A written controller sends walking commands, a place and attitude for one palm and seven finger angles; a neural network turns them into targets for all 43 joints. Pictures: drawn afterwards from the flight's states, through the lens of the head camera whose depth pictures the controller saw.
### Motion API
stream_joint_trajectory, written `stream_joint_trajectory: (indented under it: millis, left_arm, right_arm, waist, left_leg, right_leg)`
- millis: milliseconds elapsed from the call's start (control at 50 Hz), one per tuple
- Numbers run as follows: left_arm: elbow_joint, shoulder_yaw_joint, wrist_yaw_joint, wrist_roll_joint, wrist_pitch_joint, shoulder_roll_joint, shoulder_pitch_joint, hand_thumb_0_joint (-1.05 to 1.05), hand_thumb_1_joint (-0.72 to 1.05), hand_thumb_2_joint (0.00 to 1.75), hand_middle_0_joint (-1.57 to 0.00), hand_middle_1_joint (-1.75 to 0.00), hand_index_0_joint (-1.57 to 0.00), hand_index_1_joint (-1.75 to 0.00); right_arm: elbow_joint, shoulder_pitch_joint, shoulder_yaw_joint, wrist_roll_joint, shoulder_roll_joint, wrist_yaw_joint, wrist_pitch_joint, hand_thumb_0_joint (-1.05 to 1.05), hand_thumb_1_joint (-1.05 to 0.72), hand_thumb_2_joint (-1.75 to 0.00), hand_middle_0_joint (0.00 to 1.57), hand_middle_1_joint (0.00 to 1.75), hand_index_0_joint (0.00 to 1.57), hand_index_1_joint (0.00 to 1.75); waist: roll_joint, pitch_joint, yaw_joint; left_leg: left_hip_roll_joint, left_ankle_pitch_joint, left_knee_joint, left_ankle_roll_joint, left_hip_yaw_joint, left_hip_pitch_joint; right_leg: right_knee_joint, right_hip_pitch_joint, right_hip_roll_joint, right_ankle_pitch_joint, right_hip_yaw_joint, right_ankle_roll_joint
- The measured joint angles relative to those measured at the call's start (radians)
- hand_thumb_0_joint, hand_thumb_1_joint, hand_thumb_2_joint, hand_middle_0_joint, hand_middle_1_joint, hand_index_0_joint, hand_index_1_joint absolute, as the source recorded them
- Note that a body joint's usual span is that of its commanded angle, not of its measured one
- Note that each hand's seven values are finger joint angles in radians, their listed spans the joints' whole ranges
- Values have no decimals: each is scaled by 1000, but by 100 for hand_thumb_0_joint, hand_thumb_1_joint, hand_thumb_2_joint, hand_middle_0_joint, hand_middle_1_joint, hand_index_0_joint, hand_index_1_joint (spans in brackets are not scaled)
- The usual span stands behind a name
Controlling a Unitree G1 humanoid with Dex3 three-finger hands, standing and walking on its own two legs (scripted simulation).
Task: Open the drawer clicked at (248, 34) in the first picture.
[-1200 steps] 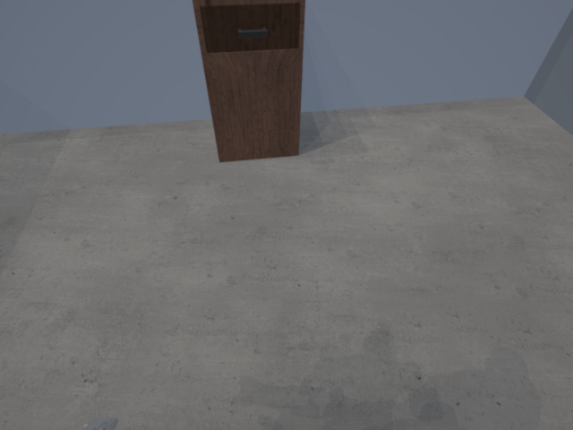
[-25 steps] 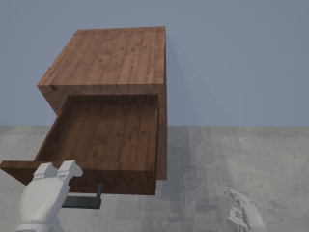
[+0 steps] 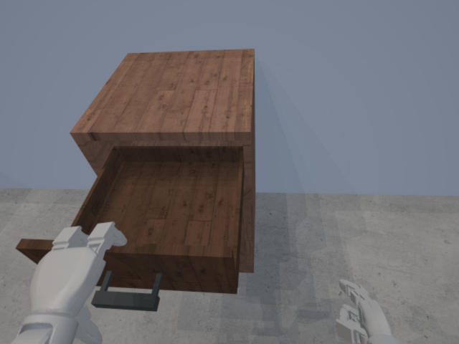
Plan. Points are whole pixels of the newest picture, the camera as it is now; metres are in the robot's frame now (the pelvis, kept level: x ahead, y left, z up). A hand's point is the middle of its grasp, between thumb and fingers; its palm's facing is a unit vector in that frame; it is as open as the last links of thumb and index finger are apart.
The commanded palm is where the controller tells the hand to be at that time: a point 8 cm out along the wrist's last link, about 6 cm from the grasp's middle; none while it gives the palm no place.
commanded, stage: lift the hand off the handle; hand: left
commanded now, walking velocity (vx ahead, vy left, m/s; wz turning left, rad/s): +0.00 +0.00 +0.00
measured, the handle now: (129, 289) +0.22 +0.24 -0.06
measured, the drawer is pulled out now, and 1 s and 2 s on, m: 0.30 0.30 0.30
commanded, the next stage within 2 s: draw the hand back to the body in 0.34 s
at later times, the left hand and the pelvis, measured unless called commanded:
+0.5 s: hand (86, 284) +0.17 +0.24 +0.08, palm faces +0.03 -0.14 -0.99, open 13.9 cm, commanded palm +0.15 +0.24 +0.14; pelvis +0.01 +0.01 +0.01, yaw +0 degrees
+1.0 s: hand (63, 284) +0.16 +0.26 +0.11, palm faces +0.03 -0.09 -1.00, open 13.9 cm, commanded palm +0.14 +0.26 +0.16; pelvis +0.00 +0.00 +0.01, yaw +0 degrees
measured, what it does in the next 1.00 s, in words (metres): stands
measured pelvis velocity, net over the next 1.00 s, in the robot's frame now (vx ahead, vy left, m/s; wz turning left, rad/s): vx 0.00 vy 0.00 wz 0.01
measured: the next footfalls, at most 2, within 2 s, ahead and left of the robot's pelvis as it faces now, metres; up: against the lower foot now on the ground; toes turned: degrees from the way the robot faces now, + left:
none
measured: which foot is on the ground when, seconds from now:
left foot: down 0.00-1.00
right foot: down 0.00-1.00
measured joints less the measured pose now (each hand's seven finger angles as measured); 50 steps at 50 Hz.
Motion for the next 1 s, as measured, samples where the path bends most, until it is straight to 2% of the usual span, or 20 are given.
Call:
stream_joint_trajectory:
  millis: [260,560,740,1000]
  left_arm:
    - [-76,-3,-57,-20,14,14,5,0,-49,30,-32,-120,-32,-120]
    - [-129,3,-56,-16,13,20,70,0,-49,30,-32,-120,-32,-120]
    - [-139,13,-71,-29,30,26,44,0,-49,30,-32,-120,-32,-120]
    - [-146,83,-109,-79,7,80,67,0,-49,30,-32,-120,-32,-120]
  right_arm:
    - [-7,-4,10,5,-6,6,10,1,-90,-90,20,30,20,30]
    - [-18,-2,13,6,-11,16,20,1,-90,-90,20,30,20,30]
    - [-14,-4,11,10,-14,12,23,1,-90,-90,20,30,20,30]
    - [-14,3,20,16,-19,-8,25,1,-90,-90,20,30,20,30]
  waist:
    - [7,17,12]
    - [8,17,21]
    - [16,23,20]
    - [16,38,15]
  left_leg:
    - [-5,23,-61,5,-1,60]
    - [-1,25,-72,6,3,75]
    - [-5,33,-79,7,-2,87]
    - [0,48,-103,3,-8,113]
  right_leg:
    - [-70,66,-2,27,-1,6]
    - [-91,83,2,37,3,8]
    - [-97,97,-1,42,-2,9]
    - [-129,129,5,59,-7,5]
